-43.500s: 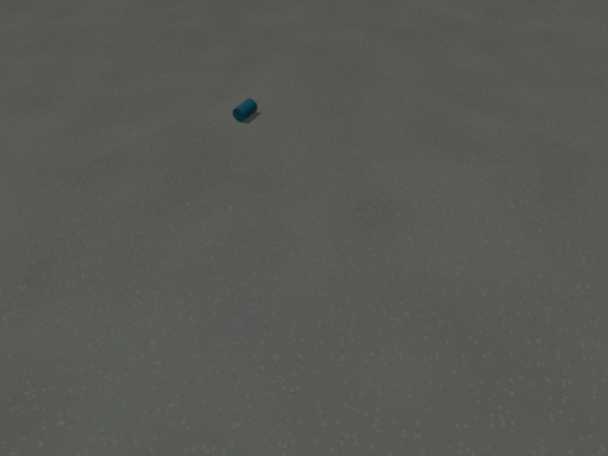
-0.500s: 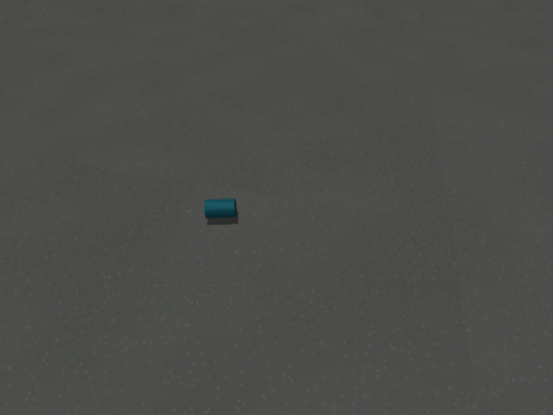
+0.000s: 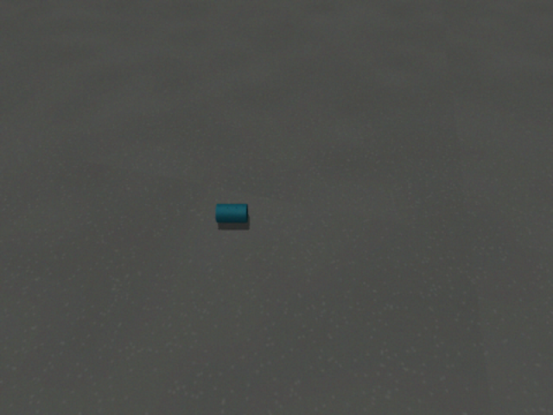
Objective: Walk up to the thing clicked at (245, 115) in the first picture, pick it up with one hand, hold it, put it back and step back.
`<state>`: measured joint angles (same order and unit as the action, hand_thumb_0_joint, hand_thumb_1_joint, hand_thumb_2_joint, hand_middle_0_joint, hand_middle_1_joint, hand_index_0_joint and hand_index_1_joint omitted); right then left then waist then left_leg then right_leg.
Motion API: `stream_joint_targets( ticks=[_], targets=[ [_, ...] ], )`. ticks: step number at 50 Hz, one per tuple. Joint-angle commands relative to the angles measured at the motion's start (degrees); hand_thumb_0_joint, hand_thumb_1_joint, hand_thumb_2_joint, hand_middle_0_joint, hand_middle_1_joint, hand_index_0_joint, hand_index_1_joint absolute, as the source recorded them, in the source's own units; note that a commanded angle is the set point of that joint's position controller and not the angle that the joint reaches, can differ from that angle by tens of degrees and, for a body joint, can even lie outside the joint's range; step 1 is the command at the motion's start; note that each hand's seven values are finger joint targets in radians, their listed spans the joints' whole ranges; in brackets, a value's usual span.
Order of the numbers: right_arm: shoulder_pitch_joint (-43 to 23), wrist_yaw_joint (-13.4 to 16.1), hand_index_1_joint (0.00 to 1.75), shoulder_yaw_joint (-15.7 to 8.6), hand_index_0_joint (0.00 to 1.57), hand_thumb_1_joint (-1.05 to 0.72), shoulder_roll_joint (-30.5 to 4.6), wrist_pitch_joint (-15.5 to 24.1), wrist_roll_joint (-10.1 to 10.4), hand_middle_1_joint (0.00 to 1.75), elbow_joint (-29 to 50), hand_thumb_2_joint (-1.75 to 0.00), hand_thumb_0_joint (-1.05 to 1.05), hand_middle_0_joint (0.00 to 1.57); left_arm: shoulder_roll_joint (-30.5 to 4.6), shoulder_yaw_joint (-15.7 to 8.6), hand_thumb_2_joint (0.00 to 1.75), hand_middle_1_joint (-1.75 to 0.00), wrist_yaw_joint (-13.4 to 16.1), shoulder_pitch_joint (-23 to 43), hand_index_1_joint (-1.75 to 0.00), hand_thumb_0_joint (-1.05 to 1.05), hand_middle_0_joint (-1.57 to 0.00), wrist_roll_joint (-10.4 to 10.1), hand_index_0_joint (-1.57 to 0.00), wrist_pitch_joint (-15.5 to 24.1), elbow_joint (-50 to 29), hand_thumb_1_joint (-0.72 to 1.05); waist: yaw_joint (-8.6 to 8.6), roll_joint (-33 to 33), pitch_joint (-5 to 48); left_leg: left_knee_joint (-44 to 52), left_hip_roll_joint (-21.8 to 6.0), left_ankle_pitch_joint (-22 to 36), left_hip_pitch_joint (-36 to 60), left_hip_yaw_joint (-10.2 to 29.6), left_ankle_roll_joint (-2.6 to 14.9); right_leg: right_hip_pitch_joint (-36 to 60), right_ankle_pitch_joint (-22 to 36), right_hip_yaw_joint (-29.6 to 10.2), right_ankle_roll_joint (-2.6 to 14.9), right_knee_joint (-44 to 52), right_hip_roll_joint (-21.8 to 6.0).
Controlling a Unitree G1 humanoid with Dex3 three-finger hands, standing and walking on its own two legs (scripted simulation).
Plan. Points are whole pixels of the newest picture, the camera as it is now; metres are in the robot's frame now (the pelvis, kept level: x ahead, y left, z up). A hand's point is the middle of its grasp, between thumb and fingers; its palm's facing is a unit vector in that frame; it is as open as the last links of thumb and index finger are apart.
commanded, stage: step back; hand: left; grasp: from above
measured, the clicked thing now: (232, 213) +1.09 +0.23 -0.72
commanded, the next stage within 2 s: stand in 0.44 s
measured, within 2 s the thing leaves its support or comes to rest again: neither
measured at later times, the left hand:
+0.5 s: hand out of the picture +0.08 +0.27 -0.14, palm faces +0.01 -0.94 -0.34, open 7.4 cm
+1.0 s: hand out of the picture +0.07 +0.24 -0.14, palm faces -0.04 -0.94 -0.35, open 7.4 cm
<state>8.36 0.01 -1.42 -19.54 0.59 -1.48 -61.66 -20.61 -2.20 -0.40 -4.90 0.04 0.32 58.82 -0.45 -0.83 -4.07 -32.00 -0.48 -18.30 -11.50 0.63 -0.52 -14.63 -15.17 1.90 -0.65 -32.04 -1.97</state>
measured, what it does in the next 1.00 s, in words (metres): stands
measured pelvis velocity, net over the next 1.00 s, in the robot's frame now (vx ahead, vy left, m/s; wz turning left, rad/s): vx -0.01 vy -0.01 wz -0.01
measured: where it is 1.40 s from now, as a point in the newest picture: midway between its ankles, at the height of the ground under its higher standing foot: outside the picture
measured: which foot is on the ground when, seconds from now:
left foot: down 0.00-1.00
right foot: down 0.00-1.00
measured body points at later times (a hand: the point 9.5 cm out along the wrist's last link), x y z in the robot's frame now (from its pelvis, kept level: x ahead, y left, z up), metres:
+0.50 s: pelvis +0.00 +0.01 +0.01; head +0.02 +0.01 +0.46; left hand +0.08 +0.31 -0.12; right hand +0.12 -0.28 -0.12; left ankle -0.01 +0.13 -0.73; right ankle +0.02 -0.13 -0.73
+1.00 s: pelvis -0.01 -0.01 +0.02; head +0.00 -0.02 +0.47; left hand +0.07 +0.29 -0.11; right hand +0.05 -0.31 -0.12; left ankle -0.01 +0.13 -0.73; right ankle +0.02 -0.13 -0.73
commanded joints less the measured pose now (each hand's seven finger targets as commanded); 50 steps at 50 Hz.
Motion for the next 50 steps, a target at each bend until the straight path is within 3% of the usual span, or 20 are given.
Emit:
stream_joint_targets(
  ticks=[1, 2, 9, 14, 19, 21, 22, 24, 29, 38, 43, 44, 47, 50],
  targets=[
    [-3.50, 1.12, 0.30, -2.49, 0.20, -0.90, -12.79, 1.48, 0.31, 0.30, 2.92, -0.90, 0.00, 0.20, -12.11, -2.42, 0.90, -0.30, 1.11, 3.09, -0.30, 0.00, -0.20, -0.06, -0.20, 2.00, -2.54, 0.90, -0.50, 3.75, 7.87, 6.57, -6.48, 21.51, -1.22, 5.60, 2.81, 8.41, 17.21, -4.91, 2.84, 4.27, -4.89],
    [-3.70, 1.07, 0.30, -2.41, 0.20, -0.90, -12.70, 1.40, 0.48, 0.30, 2.74, -0.90, 0.00, 0.20, -12.14, -2.44, 0.90, -0.30, 1.18, 3.02, -0.30, 0.00, -0.20, -0.07, -0.20, 1.94, -2.33, 0.90, -0.65, 3.53, 8.52, 6.44, -6.72, 23.89, 0.23, 5.26, 2.93, 8.42, 18.17, -4.81, 2.77, 4.38, -4.93],
    [-7.11, 0.92, 0.30, -2.57, 0.20, -0.90, -12.32, 0.94, 0.45, 0.30, 2.03, -0.90, 0.00, 0.20, -11.61, -1.70, 0.90, -0.30, 1.02, 3.62, -0.30, 0.00, -0.20, 0.12, -0.20, 1.48, -0.34, 0.90, -0.69, 2.93, 7.15, 10.72, -7.30, 19.94, 2.27, 5.51, 2.77, 7.76, 15.02, -4.43, 1.97, 7.52, -4.46],
    [-7.55, 0.78, 0.30, -2.50, 0.20, -0.90, -11.94, 0.74, 0.59, 0.30, 1.55, -0.90, 0.00, 0.20, -11.77, -1.68, 0.90, -0.30, 0.99, 3.88, -0.30, 0.00, -0.20, 0.34, -0.20, 1.45, 0.19, 0.90, -0.45, 1.90, 8.28, 11.11, -6.83, 23.51, 5.00, 3.82, 2.19, 8.62, 17.39, -4.46, 1.67, 9.00, -4.98],
    [-9.27, 0.56, 0.30, -2.37, 0.20, -0.90, -11.47, 0.47, 0.34, 0.30, 1.52, -0.90, 0.00, 0.20, -11.61, -1.57, 0.90, -0.30, 0.80, 3.95, -0.30, 0.00, -0.20, 0.63, -0.20, 1.28, 0.76, 0.90, -0.69, 1.10, 5.67, 14.01, -6.50, 12.24, 2.54, 4.30, 1.95, 8.31, 11.63, -5.18, 1.42, 11.78, -5.15],
    [-9.01, 0.49, 0.30, -2.37, 0.20, -0.90, -11.51, 0.51, 0.10, 0.30, 1.13, -0.90, 0.00, 0.20, -11.69, -1.61, 0.90, -0.30, 0.75, 3.93, -0.30, 0.00, -0.20, 0.79, -0.20, 1.43, 0.72, 0.90, -0.66, 0.35, 5.82, 14.47, -6.25, 11.27, 2.66, 4.09, 1.83, 8.55, 11.72, -5.70, 1.61, 12.30, -5.28],
    [-8.64, 0.23, 0.30, -2.13, 0.20, -0.90, -11.73, 0.98, 0.82, 0.30, 1.49, -0.90, 0.00, 0.20, -10.42, -0.43, 0.90, -0.30, 0.72, 3.35, -0.30, 0.00, -0.20, 0.40, -0.20, 1.46, 1.91, 0.90, 0.33, 1.45, 6.63, 16.60, -6.87, 13.01, 5.36, 5.33, 1.81, 7.96, 11.65, -5.92, 1.73, 12.93, -5.38],
    [-9.32, 0.13, 0.30, -2.28, 0.20, -0.90, -12.35, 1.53, 0.87, 0.30, 1.38, -0.90, 0.00, 0.20, -10.39, -0.41, 0.90, -0.30, 0.74, 2.68, -0.30, 0.00, -0.20, 0.33, -0.20, 1.71, 2.10, 0.90, -0.15, 2.33, 7.89, 16.07, -7.36, 18.03, 7.06, 5.42, 1.88, 9.34, 14.68, -5.48, 1.48, 12.96, -5.44],
    [-7.95, 0.04, 0.30, -2.01, 0.20, -0.90, -11.79, 1.65, 1.00, 0.30, 0.56, -0.90, 0.00, 0.20, -11.08, -0.13, 0.90, -0.30, 0.83, 1.99, -0.30, 0.00, -0.20, 0.42, -0.20, 2.02, 2.78, 0.90, -0.03, 1.31, 7.09, 16.55, -7.23, 20.02, 8.41, 4.72, 1.49, 9.30, 15.99, -5.57, 1.45, 14.07, -5.78],
    [-6.47, -0.17, 0.30, -1.56, 0.20, -0.90, -11.29, 1.12, 0.90, 0.30, 0.00, -0.90, 0.00, 0.20, -11.87, -0.01, 0.90, -0.30, 0.84, 1.63, -0.30, 0.00, -0.20, 0.47, -0.20, 1.99, 3.13, 0.90, 0.00, -0.12, 3.63, 18.24, -6.41, 9.15, 5.01, 4.27, 1.04, 7.93, 7.07, -6.66, 1.54, 16.83, -5.91],
    [-5.40, -0.25, 0.30, -1.36, 0.20, -0.90, -11.74, 1.18, 0.92, 0.30, -0.19, -0.90, 0.00, 0.20, -11.64, 0.10, 0.90, -0.30, 0.67, 1.37, -0.30, 0.00, -0.20, 0.52, -0.20, 1.96, 3.12, 0.90, 0.10, 1.01, 3.30, 18.56, -6.39, 7.21, 3.78, 4.43, 1.14, 7.93, 5.81, -7.03, 1.60, 17.15, -5.76],
    [-5.48, -0.26, 0.30, -1.47, 0.20, -0.90, -11.72, 1.20, 0.83, 0.30, 0.02, -0.90, 0.00, 0.20, -12.19, -0.01, 0.90, -0.30, 0.71, 1.07, -0.30, 0.00, -0.20, 0.61, -0.20, 2.02, 3.06, 0.90, 0.09, 0.34, 4.91, 18.05, -6.58, 8.91, 5.57, 4.35, 1.19, 7.99, 6.95, -6.92, 1.69, 16.79, -5.91],
    [-4.09, -0.23, 0.30, -1.23, 0.20, -0.90, -11.63, 1.13, 0.79, 0.30, -0.37, -0.90, 0.00, 0.20, -12.45, -0.04, 0.90, -0.30, 0.70, 2.36, -0.30, 0.00, -0.20, 0.47, -0.20, 2.03, 2.76, 0.90, 0.51, -0.69, 3.54, 17.99, -6.37, 7.88, 4.25, 4.32, 1.04, 6.98, 3.89, -7.57, 1.67, 17.69, -5.81],
    [-4.10, -0.18, 0.30, -1.19, 0.20, -0.90, -12.22, 1.15, 0.75, 0.30, -0.36, -0.90, 0.00, 0.20, -12.14, 0.06, 0.90, -0.30, 0.58, 1.88, -0.30, 0.00, -0.20, 0.40, -0.20, 1.99, 2.74, 0.90, 0.29, 0.48, 4.19, 17.74, -6.59, 8.57, 4.14, 4.36, 1.09, 7.83, 6.40, -7.43, 1.70, 17.19, -5.81]
  ],
)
